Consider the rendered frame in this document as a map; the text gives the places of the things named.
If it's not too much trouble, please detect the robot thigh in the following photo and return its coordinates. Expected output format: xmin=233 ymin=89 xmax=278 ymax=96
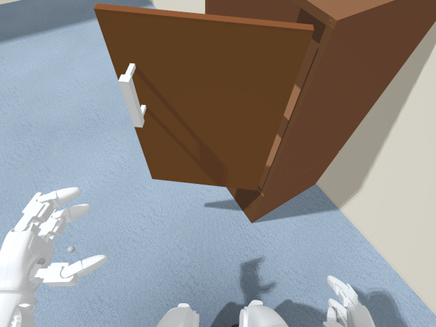
xmin=239 ymin=305 xmax=288 ymax=327
xmin=156 ymin=307 xmax=199 ymax=327

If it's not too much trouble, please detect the left robot thigh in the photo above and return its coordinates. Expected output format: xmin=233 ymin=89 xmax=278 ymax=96
xmin=156 ymin=307 xmax=199 ymax=327

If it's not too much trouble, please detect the robot left hand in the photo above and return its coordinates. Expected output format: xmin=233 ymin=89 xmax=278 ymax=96
xmin=0 ymin=187 xmax=108 ymax=294

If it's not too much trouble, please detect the cupboard door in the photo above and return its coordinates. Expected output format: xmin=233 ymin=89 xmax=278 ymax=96
xmin=94 ymin=3 xmax=314 ymax=191

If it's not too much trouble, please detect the handle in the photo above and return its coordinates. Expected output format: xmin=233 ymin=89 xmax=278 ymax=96
xmin=119 ymin=63 xmax=146 ymax=127

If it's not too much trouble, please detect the robot right hand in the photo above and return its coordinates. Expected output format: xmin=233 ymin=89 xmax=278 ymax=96
xmin=323 ymin=275 xmax=375 ymax=327

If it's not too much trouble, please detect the robot left forearm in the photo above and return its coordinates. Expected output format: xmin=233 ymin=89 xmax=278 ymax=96
xmin=0 ymin=290 xmax=37 ymax=327

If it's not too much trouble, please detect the right robot thigh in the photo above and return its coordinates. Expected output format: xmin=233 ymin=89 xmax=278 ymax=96
xmin=239 ymin=305 xmax=288 ymax=327

